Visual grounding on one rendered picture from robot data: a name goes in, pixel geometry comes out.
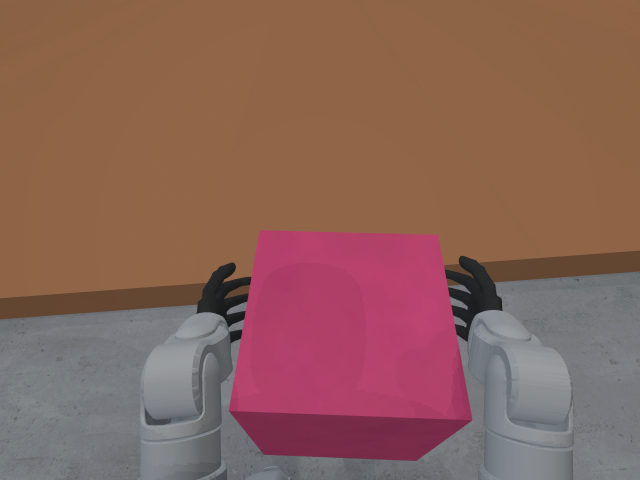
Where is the right robot forearm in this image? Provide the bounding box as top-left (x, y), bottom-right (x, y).
top-left (467, 310), bottom-right (574, 480)

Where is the robot right hand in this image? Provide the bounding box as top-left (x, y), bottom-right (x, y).
top-left (445, 256), bottom-right (503, 343)

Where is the left robot shin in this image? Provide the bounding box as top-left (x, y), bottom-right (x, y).
top-left (263, 466), bottom-right (288, 477)

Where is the robot left hand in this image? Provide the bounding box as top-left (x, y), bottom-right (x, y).
top-left (196, 262), bottom-right (251, 343)

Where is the carton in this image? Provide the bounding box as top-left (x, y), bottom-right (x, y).
top-left (229, 230), bottom-right (472, 461)

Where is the left robot forearm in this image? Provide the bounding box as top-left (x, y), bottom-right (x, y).
top-left (137, 312), bottom-right (233, 480)

